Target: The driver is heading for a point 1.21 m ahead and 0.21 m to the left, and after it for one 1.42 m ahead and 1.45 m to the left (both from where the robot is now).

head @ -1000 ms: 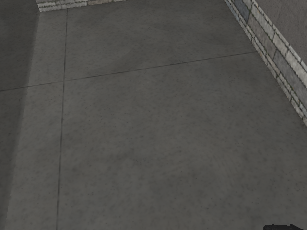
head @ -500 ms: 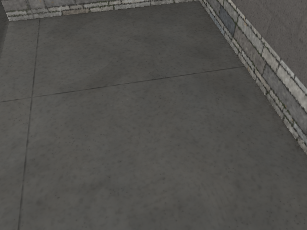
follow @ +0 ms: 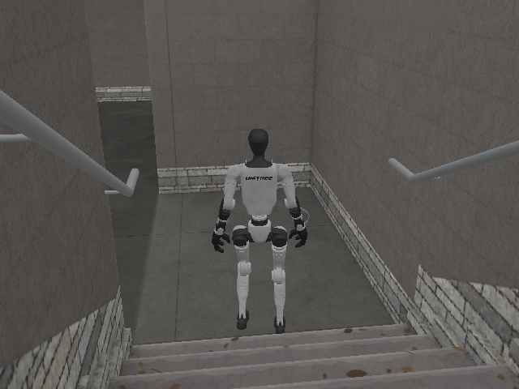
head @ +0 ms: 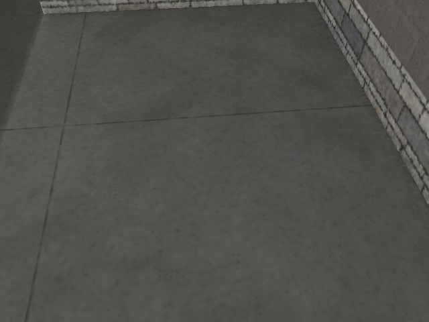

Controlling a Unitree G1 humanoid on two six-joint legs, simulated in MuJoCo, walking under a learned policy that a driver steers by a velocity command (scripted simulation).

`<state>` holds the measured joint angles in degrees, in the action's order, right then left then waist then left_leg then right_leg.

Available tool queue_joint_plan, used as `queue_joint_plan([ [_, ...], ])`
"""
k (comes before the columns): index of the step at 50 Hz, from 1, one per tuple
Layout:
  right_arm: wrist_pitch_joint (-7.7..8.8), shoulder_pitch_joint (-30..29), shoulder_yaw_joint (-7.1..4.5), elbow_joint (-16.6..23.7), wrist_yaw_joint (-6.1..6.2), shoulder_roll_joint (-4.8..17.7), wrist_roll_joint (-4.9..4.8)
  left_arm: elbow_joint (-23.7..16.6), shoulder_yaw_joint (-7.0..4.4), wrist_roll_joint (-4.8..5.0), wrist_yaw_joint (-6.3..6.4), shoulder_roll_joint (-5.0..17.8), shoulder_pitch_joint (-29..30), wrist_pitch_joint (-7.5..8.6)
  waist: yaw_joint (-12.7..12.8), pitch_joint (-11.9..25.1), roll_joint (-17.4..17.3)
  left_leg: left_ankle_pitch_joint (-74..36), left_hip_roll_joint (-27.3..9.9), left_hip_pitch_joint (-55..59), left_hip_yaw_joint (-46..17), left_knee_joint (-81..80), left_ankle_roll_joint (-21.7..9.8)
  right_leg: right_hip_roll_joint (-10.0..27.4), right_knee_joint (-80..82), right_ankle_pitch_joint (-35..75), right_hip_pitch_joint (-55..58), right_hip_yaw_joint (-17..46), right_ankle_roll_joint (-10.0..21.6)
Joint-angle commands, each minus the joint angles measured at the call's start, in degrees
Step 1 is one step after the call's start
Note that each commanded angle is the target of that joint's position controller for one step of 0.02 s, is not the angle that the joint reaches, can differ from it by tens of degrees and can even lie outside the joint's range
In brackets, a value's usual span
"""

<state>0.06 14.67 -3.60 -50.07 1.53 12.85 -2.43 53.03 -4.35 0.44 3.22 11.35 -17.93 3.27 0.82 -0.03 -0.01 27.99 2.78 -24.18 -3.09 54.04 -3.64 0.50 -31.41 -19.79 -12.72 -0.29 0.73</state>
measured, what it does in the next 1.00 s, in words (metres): walks ahead, turning left: left foot, then right foot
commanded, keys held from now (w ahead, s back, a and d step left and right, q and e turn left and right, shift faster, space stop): w+q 0.48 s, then w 0.22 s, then w+e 0.30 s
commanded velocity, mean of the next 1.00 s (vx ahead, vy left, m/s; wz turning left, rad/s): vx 0.44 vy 0.00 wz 0.27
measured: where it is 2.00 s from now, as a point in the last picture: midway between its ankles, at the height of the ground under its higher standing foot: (169, 184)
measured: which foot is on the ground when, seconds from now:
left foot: up 0.00-0.16, down 0.18-0.68, up 0.70-1.00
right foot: down 0.00-0.18, up 0.20-0.64, down 0.66-1.00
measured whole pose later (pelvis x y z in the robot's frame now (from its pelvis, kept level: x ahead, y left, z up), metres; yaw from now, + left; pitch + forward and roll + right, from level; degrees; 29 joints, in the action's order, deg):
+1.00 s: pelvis +0.46 +0.17 +0.02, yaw +15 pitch +2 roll -1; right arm 5.8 2.9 -2.1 -40.6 -0.2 14.9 0.3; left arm 47.8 -3.3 1.3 -0.4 14.6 -22.7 4.4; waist 5.4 -1.6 -1.3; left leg 3.9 -3.9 -34.9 -5.9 37.9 1.8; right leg -5.2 -16.9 -10.9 -8.0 5.0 3.3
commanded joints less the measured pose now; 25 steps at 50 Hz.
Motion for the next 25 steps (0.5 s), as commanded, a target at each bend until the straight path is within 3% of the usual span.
queue_joint_plan([
  [1, 1.85, -5.79, -1.1, 6.13, -0.55, 4.47, 0.44, -3.1, -2.33, 0.96, 0.13, 9.47, 0.02, 1.55, 0.89, -5.5, 5.55, -3.47, -7.55, -20.96, -4.87, 1.44, -0.39, 20.34, 20.19, -6.39, 9.13, 22.17, 10.6],
  [2, 1.83, -5.96, -0.97, 5.98, -1.07, 3.84, 1.3, -3.08, -2.47, 0.88, -0.12, 9.89, 1.03, 1.24, 0.83, -3.85, 5.57, -6.12, -7.36, -14.87, -1.03, -1.79, 0.37, 17.54, 19.96, -1.38, 6.06, 15.67, 8.67],
  [3, 1.72, -6.06, -0.67, 6.05, -1.67, 2.76, 1.54, -3.2, -2.72, 0.67, -0.43, 10.69, 2.04, 0.92, 0.57, -2.68, 6.42, -8.02, -6.68, -8.28, 1.93, -4.71, 0.94, 14.96, 19.5, 1.16, 1.95, 9.97, 7.16],
  [5, 1.3, -5.61, -0.7, 6.13, -2.61, 2.94, 1.28, -3.3, -3.21, 0.75, -1.07, 12.19, 2.97, 0.76, 0.09, -1.56, 7.58, -10.41, -4.65, 1.58, 6.09, -9.49, 1.57, 12.32, 17.66, -0.01, -3.85, 3.09, 5.74],
  [7, 1.0, -2.08, -1.21, 4.88, -2.96, 3.56, 1.42, -3.3, -3.01, 1.38, -1.59, 12.06, 3.45, 0.64, -2.0, -1.32, 5.37, -12.43, -1.91, 9.62, 10.01, -14.55, 0.74, 11.92, 12.61, -5.29, -8.16, 0.24, 5.06],
  [8, 0.83, 1.69, -1.79, 3.61, -2.85, 4.37, 1.37, -3.43, -2.64, 0.99, -1.83, 11.49, 3.23, 0.68, -3.69, -0.56, 3.78, -11.01, 0.22, 14.65, 12.13, -15.34, -0.21, 11.15, 7.32, -5.17, -10.59, -1.37, 4.33],
  [9, 0.89, 8.34, -3.09, 1.74, -2.54, 6.55, 0.93, -3.74, -1.75, -0.21, -2.14, 9.17, 3.33, 0.91, -6.86, 1.64, -0.87, -9.7, 1.1, 22.6, 10.33, -17.06, -2.18, 8.99, -5.8, -0.26, -14.47, -4.94, 2.37],
  [10, 1.37, 14.95, -4.78, 1.56, -1.87, 14.2, 0.8, -6.79, -0.09, -2.02, -2.34, 4.23, 6.39, 1.55, -8.95, 1.78, -19.48, -3.6, -12.93, 28.37, -18.29, -28.69, -9.43, 2.72, -34.67, -6.56, -28.6, -9.47, -2.64],
  [11, 3.14, 16.77, -4.45, 2.97, -2.74, 17.3, 1.34, -10.01, 0.1, -0.07, -2.23, 4.16, 6.95, 3.76, -7.83, 7.24, -22.62, 8.61, -22.97, 34.15, -50.41, -45.74, -19.79, -3.61, -45.7, -13.81, -40.6, 2.37, -2.01],
  [12, 4.53, 13.6, -3.4, 3.36, -2.96, 14.19, 1.99, -10.5, -0.53, 2.66, -2.53, 8.43, 9.83, 5.24, -7.04, 1.82, -12.7, 10.18, -24.6, 32.87, -49.11, -46.13, -18.96, 0.45, -49.61, -9.42, -46.72, 5.7, 0.43],
  [13, 5.23, 10.29, -2.42, 4.36, -3.07, 11.19, 2.27, -10.77, -0.67, 2.31, -2.68, 10.0, 11.7, 5.81, -5.76, -0.02, -7.97, 3.92, -22.57, 29.31, -41.61, -42.69, -16.1, 2.55, -46.51, -3.93, -46.01, 5.94, 2.35],
  [14, 5.23, 5.57, -1.89, 5.85, -3.07, 10.12, 2.29, -9.74, -0.69, 0.56, -2.36, 9.65, 10.93, 5.73, -3.37, -0.65, -1.89, -3.65, -19.66, 24.17, -33.8, -40.83, -13.42, 4.78, -41.54, 1.4, -41.11, 6.31, 2.71],
  [15, 4.99, 2.14, -1.59, 7.01, -2.82, 9.37, 2.13, -9.15, -1.15, -0.83, -2.11, 10.21, 9.74, 5.4, -1.41, -0.16, -1.84, -10.31, -17.01, 20.11, -27.47, -40.85, -11.62, 6.07, -35.29, 5.06, -35.99, 6.4, 2.44],
  [16, 4.69, 1.3, -1.26, 7.41, -2.41, 8.62, 2.09, -9.05, -1.28, -0.98, -2.37, 10.39, 9.74, 4.83, -0.62, 0.29, -3.63, -15.94, -15.04, 17.95, -23.5, -41.7, -10.72, 6.05, -31.8, 7.49, -31.92, 5.87, 1.84],
  [18, 4.58, 4.31, -1.14, 6.18, -1.47, 8.31, 1.52, -10.01, -1.08, -1.47, -2.72, 9.22, 12.26, 3.94, -1.02, 0.32, -3.17, -28.03, -12.75, 17.99, -17.35, -42.34, -10.3, 4.26, -25.5, 12.84, -30.06, 3.87, -0.08],
  [21, 4.32, 9.09, -1.17, 4.18, -0.21, 8.12, 0.83, -13.11, -0.24, -1.15, -3.05, 6.57, 19.03, 3.69, -2.61, -0.69, -2.83, -35.89, -9.81, 17.8, -12.08, -41.38, -8.6, 0.97, -11.61, 21.21, -27.9, 2.48, -1.21],
  [25, 4.01, 11.72, -1.42, 3.03, 0.13, 8.61, 0.84, -16.44, 0.51, -0.25, -4.12, 5.54, 26.3, 3.83, -4.8, -2.27, -5.12, -30.29, -9.12, 15.25, -12.48, -41.19, -6.66, -1.61, 0.02, 28.1, -22.1, 1.73, -1.51],
])
Velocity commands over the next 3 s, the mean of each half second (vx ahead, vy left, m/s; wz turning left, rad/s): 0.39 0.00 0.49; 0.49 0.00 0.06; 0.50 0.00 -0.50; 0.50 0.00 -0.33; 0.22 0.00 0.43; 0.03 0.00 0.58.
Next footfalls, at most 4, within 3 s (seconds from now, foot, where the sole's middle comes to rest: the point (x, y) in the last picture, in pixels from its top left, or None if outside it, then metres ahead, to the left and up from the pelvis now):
0.18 left None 0.13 0.16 -0.77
0.66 right None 0.50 0.08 -0.77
1.12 left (110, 278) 0.64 0.37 -0.77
1.64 right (195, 207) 0.93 0.11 -0.77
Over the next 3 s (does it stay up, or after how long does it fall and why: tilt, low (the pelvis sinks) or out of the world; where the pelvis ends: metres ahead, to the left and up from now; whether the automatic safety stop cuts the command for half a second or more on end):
stays up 1.20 0.13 0.01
